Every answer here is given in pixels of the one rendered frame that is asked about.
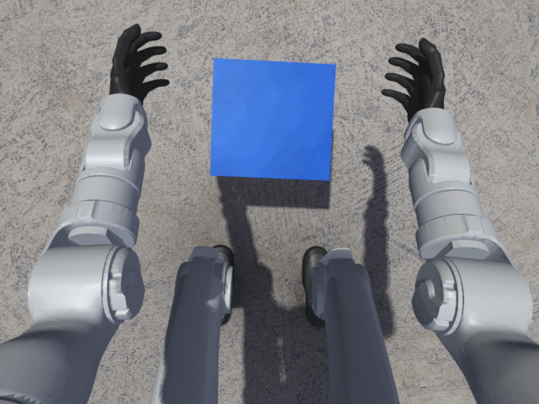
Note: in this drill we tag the left robot hand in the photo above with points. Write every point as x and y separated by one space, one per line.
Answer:
126 75

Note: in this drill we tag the robot left upper arm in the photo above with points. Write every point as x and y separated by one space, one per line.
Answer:
79 295

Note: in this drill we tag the robot right upper arm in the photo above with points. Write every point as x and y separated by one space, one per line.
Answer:
481 311

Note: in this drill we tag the left robot shin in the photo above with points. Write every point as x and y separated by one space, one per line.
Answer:
201 251

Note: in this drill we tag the robot shin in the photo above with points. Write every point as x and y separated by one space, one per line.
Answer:
201 251
339 253

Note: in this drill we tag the right robot forearm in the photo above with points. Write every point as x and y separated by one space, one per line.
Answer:
446 202

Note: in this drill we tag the carton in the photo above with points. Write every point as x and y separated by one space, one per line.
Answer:
272 119

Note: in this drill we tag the left robot forearm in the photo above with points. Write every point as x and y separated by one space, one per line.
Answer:
108 187

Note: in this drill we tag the right robot shin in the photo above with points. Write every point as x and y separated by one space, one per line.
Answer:
339 253

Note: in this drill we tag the right robot hand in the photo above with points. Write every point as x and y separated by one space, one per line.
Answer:
427 90

